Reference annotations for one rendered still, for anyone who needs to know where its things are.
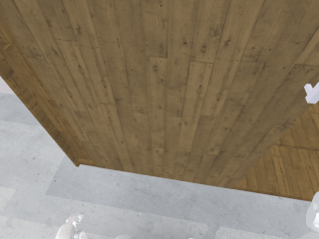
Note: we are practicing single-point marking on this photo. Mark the robot left hand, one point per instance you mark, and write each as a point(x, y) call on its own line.
point(67, 231)

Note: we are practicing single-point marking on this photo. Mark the wardrobe door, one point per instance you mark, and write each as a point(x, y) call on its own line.
point(25, 71)
point(189, 90)

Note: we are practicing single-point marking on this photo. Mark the right robot upper arm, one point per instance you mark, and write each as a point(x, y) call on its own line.
point(312, 215)

